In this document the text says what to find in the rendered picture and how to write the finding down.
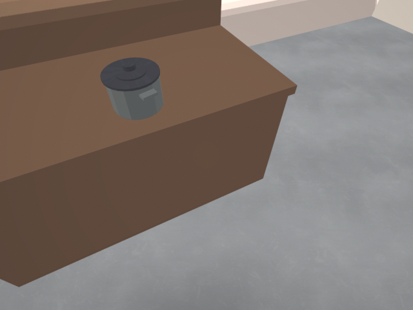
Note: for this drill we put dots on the table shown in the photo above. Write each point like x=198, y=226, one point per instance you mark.
x=75, y=177

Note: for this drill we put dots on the lid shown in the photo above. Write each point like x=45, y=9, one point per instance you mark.
x=146, y=73

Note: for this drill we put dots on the pot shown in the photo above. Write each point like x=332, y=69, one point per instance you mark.
x=137, y=104

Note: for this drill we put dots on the knob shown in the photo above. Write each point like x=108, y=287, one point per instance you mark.
x=128, y=65

